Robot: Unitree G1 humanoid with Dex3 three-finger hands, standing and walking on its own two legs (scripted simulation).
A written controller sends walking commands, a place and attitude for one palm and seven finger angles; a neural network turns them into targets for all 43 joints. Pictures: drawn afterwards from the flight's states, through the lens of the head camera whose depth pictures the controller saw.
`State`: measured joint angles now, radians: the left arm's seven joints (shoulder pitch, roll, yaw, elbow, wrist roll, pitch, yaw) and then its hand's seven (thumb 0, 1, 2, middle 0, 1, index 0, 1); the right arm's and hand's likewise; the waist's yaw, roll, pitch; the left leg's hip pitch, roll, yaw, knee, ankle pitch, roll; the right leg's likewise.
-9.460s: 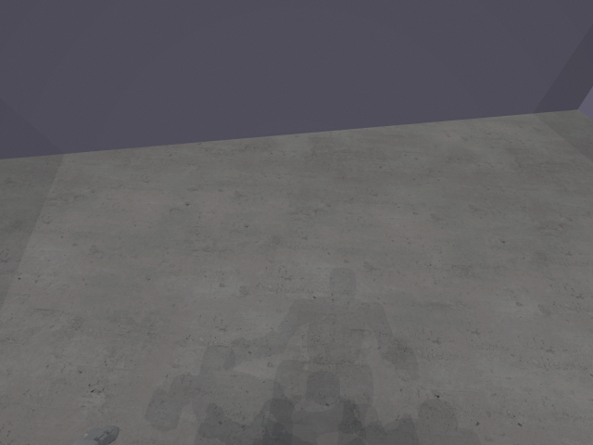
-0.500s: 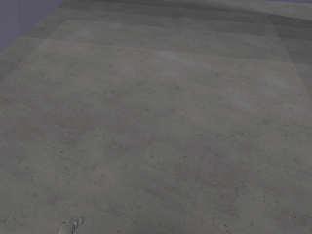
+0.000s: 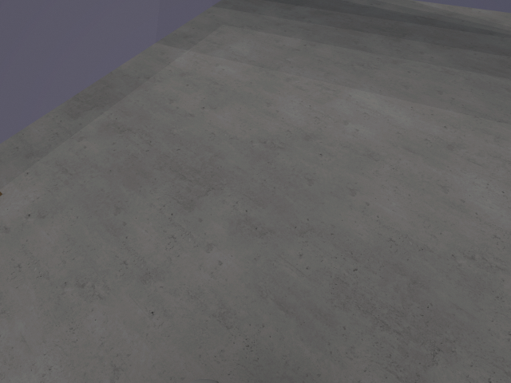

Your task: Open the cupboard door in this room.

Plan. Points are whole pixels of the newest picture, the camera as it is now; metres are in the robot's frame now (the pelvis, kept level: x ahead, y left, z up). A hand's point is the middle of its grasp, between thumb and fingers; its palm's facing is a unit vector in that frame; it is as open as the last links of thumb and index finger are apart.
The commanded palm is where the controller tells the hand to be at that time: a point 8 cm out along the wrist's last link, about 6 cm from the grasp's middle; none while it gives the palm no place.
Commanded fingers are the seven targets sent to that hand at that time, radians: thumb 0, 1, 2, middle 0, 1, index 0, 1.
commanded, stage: turn or walk to find it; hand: left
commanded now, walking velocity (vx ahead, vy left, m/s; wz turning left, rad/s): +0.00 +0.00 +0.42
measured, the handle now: out of the picture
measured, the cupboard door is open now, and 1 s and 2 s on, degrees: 0 0 0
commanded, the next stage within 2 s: stand and wait in 1.06 s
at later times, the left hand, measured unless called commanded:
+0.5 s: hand out of the picture +0.02 +0.26 -0.16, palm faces +0.22 -0.94 -0.26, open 7.4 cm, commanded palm none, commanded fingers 0.00 0.90 0.90 -0.20 -0.30 -0.20 -0.30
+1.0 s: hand out of the picture -0.07 +0.16 -0.15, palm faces +0.44 -0.85 -0.28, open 7.3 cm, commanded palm none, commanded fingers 0.00 0.90 0.90 -0.20 -0.30 -0.20 -0.30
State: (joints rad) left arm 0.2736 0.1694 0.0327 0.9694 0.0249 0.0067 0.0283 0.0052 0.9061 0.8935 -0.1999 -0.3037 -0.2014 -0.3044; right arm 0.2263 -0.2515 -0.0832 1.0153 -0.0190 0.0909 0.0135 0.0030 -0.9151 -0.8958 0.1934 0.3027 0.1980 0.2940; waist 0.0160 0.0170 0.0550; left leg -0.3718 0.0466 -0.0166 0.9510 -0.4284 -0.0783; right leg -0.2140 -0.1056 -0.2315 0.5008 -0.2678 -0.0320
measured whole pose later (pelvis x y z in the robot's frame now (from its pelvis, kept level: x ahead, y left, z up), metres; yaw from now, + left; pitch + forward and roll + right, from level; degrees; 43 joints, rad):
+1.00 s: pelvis -0.04 -0.04 +0.00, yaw +25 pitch -1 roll +3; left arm 0.24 0.15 0.03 0.95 0.02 0.00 0.03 0.00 0.91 0.89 -0.20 -0.30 -0.20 -0.30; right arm 0.28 -0.25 -0.09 1.03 -0.03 0.10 0.01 0.00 -0.91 -0.90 0.19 0.30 0.20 0.29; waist -0.01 0.04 0.05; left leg -0.43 0.04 -0.05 1.11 -0.35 -0.08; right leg -0.20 -0.08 -0.22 0.48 -0.27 -0.06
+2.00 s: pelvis -0.09 -0.05 -0.01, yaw +37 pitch -1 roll +2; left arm 0.18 0.20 0.04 1.04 0.00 0.02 0.03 0.01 0.91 0.89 -0.20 -0.30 -0.20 -0.30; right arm 0.29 -0.15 -0.04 1.09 -0.02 0.03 -0.01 0.00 -0.91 -0.90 0.20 0.30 0.20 0.29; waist -0.01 0.00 0.06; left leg -0.26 -0.01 -0.03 0.52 -0.24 -0.02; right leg -0.24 -0.05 -0.09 0.58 -0.34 0.03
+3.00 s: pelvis -0.17 -0.10 +0.00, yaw +51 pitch -2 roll +1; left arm 0.20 0.16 0.03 1.03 0.02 0.01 0.04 0.00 0.92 0.89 -0.20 -0.30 -0.20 -0.30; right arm 0.24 -0.19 -0.07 1.09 -0.01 0.07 0.00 0.00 -0.92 -0.90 0.20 0.30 0.20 0.29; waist -0.01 0.01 0.06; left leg -0.38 0.02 0.02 0.95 -0.47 -0.03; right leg -0.19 -0.10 -0.15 0.52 -0.29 0.00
